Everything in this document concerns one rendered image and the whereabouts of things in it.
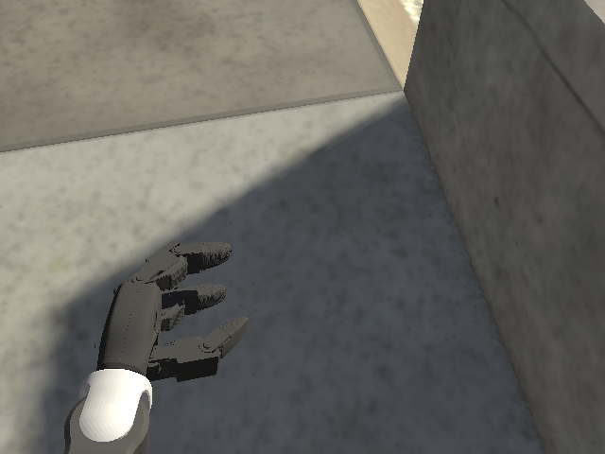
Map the left robot forearm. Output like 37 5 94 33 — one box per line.
63 369 152 454

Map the robot left hand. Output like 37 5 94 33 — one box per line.
95 240 250 382

